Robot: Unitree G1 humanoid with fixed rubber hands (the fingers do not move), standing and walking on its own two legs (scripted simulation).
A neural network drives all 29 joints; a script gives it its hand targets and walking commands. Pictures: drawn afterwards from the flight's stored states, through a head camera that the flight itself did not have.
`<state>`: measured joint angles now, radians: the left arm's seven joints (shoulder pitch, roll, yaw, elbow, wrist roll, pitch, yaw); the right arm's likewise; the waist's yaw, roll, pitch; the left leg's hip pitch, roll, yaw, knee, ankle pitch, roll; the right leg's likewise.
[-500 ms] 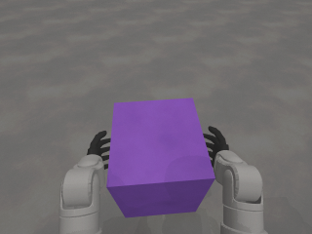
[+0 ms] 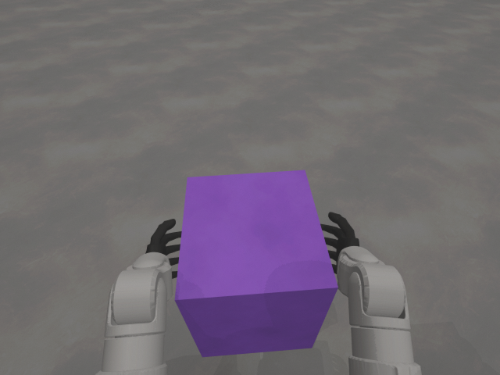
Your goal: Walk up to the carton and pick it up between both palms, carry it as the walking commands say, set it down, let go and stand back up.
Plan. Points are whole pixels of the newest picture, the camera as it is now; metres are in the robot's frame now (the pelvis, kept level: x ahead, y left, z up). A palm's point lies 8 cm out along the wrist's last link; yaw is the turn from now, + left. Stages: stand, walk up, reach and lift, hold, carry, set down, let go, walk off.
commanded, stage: carry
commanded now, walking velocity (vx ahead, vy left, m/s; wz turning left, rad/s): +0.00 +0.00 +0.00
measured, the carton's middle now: (252, 266) +0.31 +0.00 +0.00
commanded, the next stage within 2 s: hold in 0.44 s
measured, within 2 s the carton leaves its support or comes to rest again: neither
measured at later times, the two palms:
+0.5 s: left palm (161, 278) +0.26 +0.15 +0.04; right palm (344, 269) +0.27 -0.14 +0.05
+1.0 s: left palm (133, 282) +0.28 +0.21 -0.01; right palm (301, 279) +0.28 -0.08 +0.00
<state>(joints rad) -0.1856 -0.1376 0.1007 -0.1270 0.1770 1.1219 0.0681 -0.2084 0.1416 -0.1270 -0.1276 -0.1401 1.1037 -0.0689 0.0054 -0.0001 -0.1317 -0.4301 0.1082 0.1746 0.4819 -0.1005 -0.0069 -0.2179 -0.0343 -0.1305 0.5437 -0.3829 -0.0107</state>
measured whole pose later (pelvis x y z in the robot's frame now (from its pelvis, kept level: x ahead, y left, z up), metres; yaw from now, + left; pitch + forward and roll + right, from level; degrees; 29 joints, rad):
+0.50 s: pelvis -0.01 +0.00 +0.00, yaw +0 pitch +2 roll +1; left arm -0.14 -0.13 0.11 0.04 0.21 0.87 0.05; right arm -0.19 0.14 -0.12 0.06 -0.19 0.85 -0.03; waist 0.01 -0.01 -0.09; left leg -0.40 0.10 0.17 0.47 -0.09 -0.01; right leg -0.21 -0.04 -0.12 0.56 -0.39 -0.01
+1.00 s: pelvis -0.03 +0.05 +0.00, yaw -13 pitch +1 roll -1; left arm -0.30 -0.16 0.37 0.30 0.31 0.59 0.00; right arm -0.43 0.21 -0.31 0.58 -0.29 0.47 -0.01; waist 0.16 -0.04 0.04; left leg -0.41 0.00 -0.07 0.54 -0.15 -0.03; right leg -0.28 0.01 0.10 0.57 -0.31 0.02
